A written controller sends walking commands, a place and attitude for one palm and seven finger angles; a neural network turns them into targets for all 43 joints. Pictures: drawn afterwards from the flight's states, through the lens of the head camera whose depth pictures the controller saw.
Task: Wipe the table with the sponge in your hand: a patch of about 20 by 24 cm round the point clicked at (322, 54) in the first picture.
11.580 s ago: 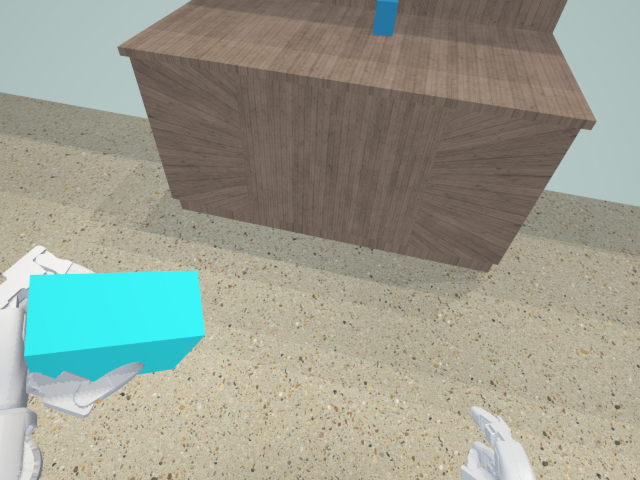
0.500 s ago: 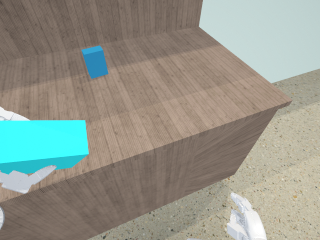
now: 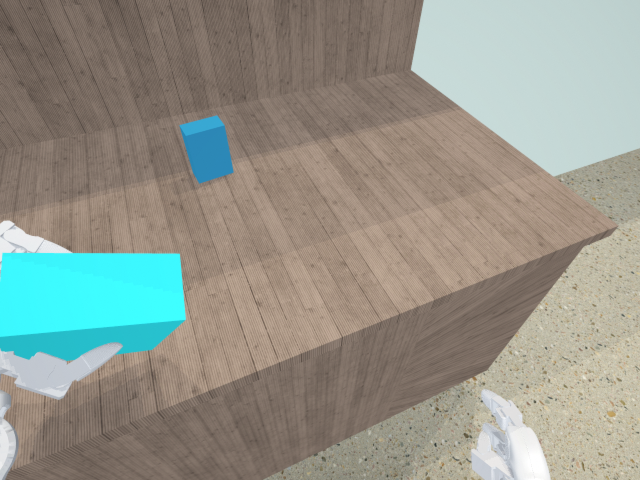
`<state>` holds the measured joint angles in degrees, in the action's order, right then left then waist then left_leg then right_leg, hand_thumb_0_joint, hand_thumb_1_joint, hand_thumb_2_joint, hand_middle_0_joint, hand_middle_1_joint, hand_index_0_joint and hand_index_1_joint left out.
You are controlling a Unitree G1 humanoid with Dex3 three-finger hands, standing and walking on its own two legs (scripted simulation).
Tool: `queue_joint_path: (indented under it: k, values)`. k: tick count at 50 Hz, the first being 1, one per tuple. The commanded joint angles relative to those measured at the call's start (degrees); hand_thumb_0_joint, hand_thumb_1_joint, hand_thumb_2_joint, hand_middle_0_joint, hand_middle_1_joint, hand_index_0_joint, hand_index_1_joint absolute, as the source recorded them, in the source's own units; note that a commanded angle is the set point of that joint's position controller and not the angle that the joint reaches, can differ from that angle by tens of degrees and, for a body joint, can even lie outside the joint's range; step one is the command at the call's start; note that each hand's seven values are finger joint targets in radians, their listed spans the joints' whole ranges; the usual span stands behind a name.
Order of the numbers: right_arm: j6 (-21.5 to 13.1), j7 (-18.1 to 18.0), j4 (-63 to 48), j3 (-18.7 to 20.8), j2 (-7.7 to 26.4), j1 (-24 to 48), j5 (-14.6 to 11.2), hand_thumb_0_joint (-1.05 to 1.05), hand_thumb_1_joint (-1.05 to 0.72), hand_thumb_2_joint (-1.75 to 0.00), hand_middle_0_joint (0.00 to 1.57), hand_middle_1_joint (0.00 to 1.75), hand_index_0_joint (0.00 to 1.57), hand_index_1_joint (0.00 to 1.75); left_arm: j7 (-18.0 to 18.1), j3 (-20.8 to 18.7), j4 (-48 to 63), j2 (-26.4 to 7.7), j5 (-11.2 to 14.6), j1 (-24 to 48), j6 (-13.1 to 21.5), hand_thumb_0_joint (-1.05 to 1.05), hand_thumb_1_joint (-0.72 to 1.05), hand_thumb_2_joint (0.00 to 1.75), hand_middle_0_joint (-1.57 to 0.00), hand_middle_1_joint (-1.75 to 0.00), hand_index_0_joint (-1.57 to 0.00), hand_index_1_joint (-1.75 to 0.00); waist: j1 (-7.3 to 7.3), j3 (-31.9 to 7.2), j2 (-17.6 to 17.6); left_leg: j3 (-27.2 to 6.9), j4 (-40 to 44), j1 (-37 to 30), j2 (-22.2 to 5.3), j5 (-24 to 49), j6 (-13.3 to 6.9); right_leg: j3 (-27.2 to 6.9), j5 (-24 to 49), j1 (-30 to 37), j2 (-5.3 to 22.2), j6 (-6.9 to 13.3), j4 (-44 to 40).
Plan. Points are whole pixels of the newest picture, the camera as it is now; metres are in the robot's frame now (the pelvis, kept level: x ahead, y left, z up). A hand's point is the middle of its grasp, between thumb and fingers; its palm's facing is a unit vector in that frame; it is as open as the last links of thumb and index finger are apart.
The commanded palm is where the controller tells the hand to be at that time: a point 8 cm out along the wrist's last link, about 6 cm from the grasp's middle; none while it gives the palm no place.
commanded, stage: come to a stop and stand still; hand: left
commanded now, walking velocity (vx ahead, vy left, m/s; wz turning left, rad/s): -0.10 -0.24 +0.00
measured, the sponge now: (119, 309) +0.24 +0.21 +0.15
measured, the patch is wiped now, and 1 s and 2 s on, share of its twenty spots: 0.00 0.00 0.00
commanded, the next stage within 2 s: look again from close up in 1.42 s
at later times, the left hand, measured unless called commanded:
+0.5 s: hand (23, 322) +0.20 +0.27 +0.18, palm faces +0.39 -0.85 -0.36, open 10.6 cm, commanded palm +0.14 +0.30 +0.19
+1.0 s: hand (4, 318) +0.21 +0.30 +0.17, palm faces +0.40 -0.83 -0.38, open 10.6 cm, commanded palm +0.16 +0.33 +0.19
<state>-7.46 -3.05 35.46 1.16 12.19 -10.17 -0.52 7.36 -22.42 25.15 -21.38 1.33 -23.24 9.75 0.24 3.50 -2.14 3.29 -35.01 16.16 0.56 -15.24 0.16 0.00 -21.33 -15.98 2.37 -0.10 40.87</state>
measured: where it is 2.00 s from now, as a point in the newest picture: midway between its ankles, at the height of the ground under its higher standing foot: outside the picture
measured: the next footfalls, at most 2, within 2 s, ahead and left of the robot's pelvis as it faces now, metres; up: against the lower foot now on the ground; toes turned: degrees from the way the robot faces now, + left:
none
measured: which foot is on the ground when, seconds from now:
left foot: down 0.00-1.00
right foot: down 0.00-1.00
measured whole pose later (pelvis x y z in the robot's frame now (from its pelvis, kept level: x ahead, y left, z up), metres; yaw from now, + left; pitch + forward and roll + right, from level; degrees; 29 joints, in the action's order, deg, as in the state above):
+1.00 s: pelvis +0.00 +0.05 +0.02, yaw +1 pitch -1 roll -2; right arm -11.4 -1.0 35.1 -2.1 9.5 -11.8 -0.4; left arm 5.0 -19.5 23.9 -19.9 -0.4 -22.5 14.3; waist 2.8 2.4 -1.5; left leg 1.5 -27.8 16.2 0.9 -11.1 -3.0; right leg -0.4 -11.7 -11.0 1.0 -2.3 23.3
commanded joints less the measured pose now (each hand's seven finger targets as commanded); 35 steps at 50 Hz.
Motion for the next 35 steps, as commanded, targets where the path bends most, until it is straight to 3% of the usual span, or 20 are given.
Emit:
queue_joint_path:
  k: [1, 3, 5, 6, 7, 11, 13, 14, 15, 16, 17, 18, 21, 23, 25, 26, 27, 31, 33, 35]
  values:
    - [-4.2, 0.2, -9.1, -0.5, 5.8, 6.5, -0.1, 0.0, -0.9, -0.9, 0.2, 0.3, 0.2, 0.3, 0.7, -5.8, 18.6, -11.4, 0.0, 5.9, 3.1, 0.0, 0.1, 1.3, -1.2, -1.6, -1.2, -1.6, 0.14, -10.6, 6.5, -7.4, 8.0, -3.8, -8.8, 20.8, -2.6, 0.3, 20.0, 10.1, -1.0, 0.1, -19.5]
    - [-3.8, 0.2, -9.5, 0.4, 6.2, 5.2, -0.1, 0.0, -0.9, -0.9, 0.2, 0.3, 0.2, 0.3, 0.1, -3.9, 16.9, -7.6, 1.0, 1.7, 2.3, 0.0, 0.1, 1.3, -1.2, -1.6, -1.2, -1.6, -0.4, -9.6, -1.5, -6.4, 7.5, -2.7, -6.0, 15.8, -1.0, -2.1, 24.0, 9.7, -0.5, 1.8, -19.2]
    - [-3.0, 0.0, -9.2, 0.1, 6.3, 5.3, 0.1, 0.0, -0.9, -0.9, 0.2, 0.3, 0.2, 0.3, -0.1, -4.4, 15.6, -7.4, 1.8, 0.0, 1.6, 0.0, 0.1, 1.3, -1.2, -1.6, -1.2, -1.6, -0.53, -10.7, 3.0, -6.0, 9.5, -4.5, -6.8, 18.0, -0.4, -2.0, 24.9, 9.1, -0.3, 1.8, -19.2]
    - [-2.8, -0.3, -9.0, 0.0, 6.4, 5.8, 0.2, 0.0, -0.9, -0.9, 0.2, 0.3, 0.2, 0.3, -0.1, -5.2, 15.4, -8.6, 1.9, -1.0, 1.2, 0.0, 0.1, 1.3, -1.2, -1.6, -1.2, -1.6, -0.46, -10.7, 7.9, -6.1, 12.1, -5.7, -7.3, 17.6, -0.4, -1.3, 22.4, 8.5, -0.9, 1.1, -19.3]
    - [-2.2, -0.4, -9.1, -0.7, 5.6, 5.9, 0.6, 0.0, -0.9, -0.9, 0.2, 0.3, 0.2, 0.3, -0.3, -3.9, 13.7, -6.8, 2.3, -1.3, 0.9, 0.0, 0.1, 1.3, -1.2, -1.6, -1.2, -1.6, -0.18, -9.9, 9.4, -6.4, 13.5, -4.5, -8.1, 15.5, -0.5, -0.2, 19.9, 8.2, -1.6, 0.4, -20.1]
    - [-1.8, -1.5, -9.7, -1.1, 5.0, 7.1, 0.5, 0.0, -0.9, -0.9, 0.2, 0.3, 0.2, 0.3, -0.2, -3.4, 14.0, -8.1, 2.3, 2.7, -0.1, 0.0, 0.1, 1.3, -1.2, -1.6, -1.2, -1.6, -0.41, -8.7, 9.4, -6.2, 16.2, -3.4, -7.5, 3.4, -0.5, -1.2, 15.6, 7.9, -1.3, 0.1, -23.3]
    - [-1.7, -1.6, -10.1, -1.3, 5.2, 7.1, 0.6, 0.0, -0.9, -0.9, 0.2, 0.3, 0.2, 0.3, 0.0, -1.6, 13.8, -6.4, 2.1, 4.6, -0.6, 0.0, 0.1, 1.3, -1.2, -1.6, -1.2, -1.6, -0.33, -7.8, 7.4, -6.1, 16.6, -2.8, -6.7, -0.8, -0.5, -1.6, 13.3, 7.3, -1.4, 0.3, -24.8]
    - [-3.8, -1.5, -9.4, 1.8, 9.3, -3.4, 2.7, 0.0, -0.9, -0.9, 0.2, 0.3, 0.2, 0.3, -0.5, -35.6, 23.5, -54.4, -7.8, 61.5, 6.0, 0.0, 0.1, 1.3, -1.2, -1.6, -1.2, -1.6, 1.65, 3.2, -4.5, -3.6, 7.4, 6.3, -7.9, 7.9, -2.6, -5.1, 15.1, -1.8, 3.1, -2.3, -28.3]
    - [-3.4, -0.9, -6.4, -0.8, 1.3, 1.5, 0.2, 0.0, -0.9, -0.9, 0.2, 0.3, 0.2, 0.3, -3.4, -9.8, -7.7, -16.3, -1.4, 30.7, 3.7, 0.0, 0.1, 1.3, -1.2, -1.6, -1.2, -1.6, 0.49, -9.5, -5.0, -3.1, 7.5, -5.5, -1.7, 10.6, -2.4, -6.3, 13.8, -1.3, 4.6, 2.3, -25.3]
    - [-3.4, -0.1, -10.2, 1.5, 5.6, 5.4, -0.4, 0.0, -0.9, -0.9, 0.2, 0.3, 0.2, 0.3, -1.9, -9.7, 2.4, -15.1, 1.4, 20.4, 2.9, 0.0, 0.1, 1.3, -1.2, -1.6, -1.2, -1.6, 2.92, -9.2, 7.8, -1.8, 9.7, -10.5, -2.5, 8.7, -1.0, -6.4, 14.3, -0.8, 1.9, 2.9, -24.8]
    - [-4.1, 0.0, -10.0, 1.7, 5.6, 2.1, -0.4, 0.0, -0.9, -0.9, 0.2, 0.3, 0.2, 0.3, -2.7, -2.9, -2.5, -8.5, 0.8, 19.9, 3.1, 0.0, 0.1, 1.3, -1.2, -1.6, -1.2, -1.6, 1.91, -10.0, 8.7, -0.7, 9.0, -8.5, -3.4, 7.3, -0.4, -7.4, 15.3, 1.7, 2.2, 2.9, -23.3]
    - [-4.4, 0.6, -11.0, 1.4, 6.1, 2.2, -0.4, 0.0, -0.9, -0.9, 0.2, 0.3, 0.2, 0.3, -3.2, -0.4, 3.6, -7.8, 1.5, 17.6, 4.3, 0.0, 0.1, 1.3, -1.2, -1.6, -1.2, -1.6, 2.27, -10.4, 11.5, -1.6, 10.3, -8.5, -3.4, 6.0, -0.8, -7.2, 14.1, 2.2, 2.4, 1.8, -22.5]
    - [-5.3, 2.3, -11.5, 0.6, 5.0, 4.8, -0.9, 0.0, -0.9, -0.9, 0.2, 0.3, 0.2, 0.3, -2.8, 3.1, 12.1, -4.2, 1.9, 6.6, 5.3, 0.0, 0.1, 1.3, -1.2, -1.6, -1.2, -1.6, 2.42, -10.9, 7.9, -2.4, 12.8, -7.4, -3.5, -0.4, -1.2, -4.9, 5.2, 3.9, 1.1, 1.0, -23.4]
    - [-5.2, 2.0, -12.2, 0.6, 5.7, 4.1, -0.7, 0.0, -0.9, -0.9, 0.2, 0.3, 0.2, 0.3, -2.4, 0.6, 13.3, -7.9, 1.2, 5.1, 5.3, 0.0, 0.1, 1.3, -1.2, -1.6, -1.2, -1.6, 2.4, -7.7, 0.2, -2.5, 12.9, -3.7, -2.5, -7.0, -0.7, -4.7, -3.9, 1.8, 0.6, 0.9, -26.3]
    - [-5.1, 1.2, -12.1, 0.6, 6.1, 3.4, -0.3, 0.0, -0.9, -0.9, 0.2, 0.3, 0.2, 0.3, -1.7, -3.9, 12.7, -11.8, 0.9, 4.0, 5.8, 0.0, 0.1, 1.3, -1.2, -1.6, -1.2, -1.6, 2.13, -5.3, -4.3, -2.3, 11.3, -3.6, -1.5, -8.5, -0.2, -5.2, -10.5, -2.8, 1.2, 1.5, -28.6]
    - [-4.7, 0.7, -11.4, 0.4, 6.5, 4.3, -0.5, 0.0, -0.9, -0.9, 0.2, 0.3, 0.2, 0.3, -0.8, -8.3, 12.2, -15.6, 0.7, 3.1, 5.7, 0.0, 0.1, 1.3, -1.2, -1.6, -1.2, -1.6, 2.1, -4.8, -2.2, -2.7, 12.0, -4.4, -2.1, -8.5, -0.2, -4.4, -11.5, -4.5, 1.1, 1.6, -27.9]
    - [-4.5, 0.4, -11.8, 0.3, 6.2, 3.7, -0.2, 0.0, -0.9, -0.9, 0.2, 0.3, 0.2, 0.3, -1.0, -7.0, 11.7, -13.0, 0.9, 3.9, 6.1, 0.0, 0.1, 1.3, -1.2, -1.6, -1.2, -1.6, 1.57, -4.0, -0.9, -4.5, 14.4, -1.8, -2.7, -10.3, -0.7, -3.1, -10.2, -3.0, 0.4, 1.3, -26.2]
    - [-5.4, -0.2, -11.5, 0.3, 6.7, 3.9, -0.6, 0.0, -0.9, -0.9, 0.2, 0.3, 0.2, 0.3, -0.2, -10.6, 15.7, -15.8, 0.3, 9.3, 8.3, 0.0, 0.1, 1.3, -1.2, -1.6, -1.2, -1.6, 1.78, -6.0, 13.6, -10.3, 23.8, 4.6, -7.8, -15.2, -2.5, 0.8, 3.7, 8.5, -3.3, 0.1, -13.4]
    - [-6.1, 0.0, -11.9, 0.4, 6.4, 2.7, -0.4, 0.0, -0.9, -0.9, 0.2, 0.3, 0.2, 0.3, -0.7, -9.2, 14.8, -13.8, 0.1, 8.5, 9.0, 0.0, 0.1, 1.3, -1.2, -1.6, -1.2, -1.6, 1.97, -7.2, 14.8, -11.6, 24.8, 8.3, -9.4, -20.7, -3.9, 1.2, 4.7, 12.6, -3.2, 0.2, -10.9]
    - [-7.0, 0.7, -11.6, 0.5, 6.1, 2.0, -0.3, 0.0, -0.9, -0.9, 0.2, 0.3, 0.2, 0.3, -1.0, -8.2, 15.8, -12.7, -0.1, 7.0, 9.5, 0.0, 0.1, 1.3, -1.2, -1.6, -1.2, -1.6, 2.06, -8.8, 12.7, -10.2, 21.7, 7.1, -8.5, -18.7, -4.2, 0.9, 6.7, 13.6, -2.4, 0.5, -13.4]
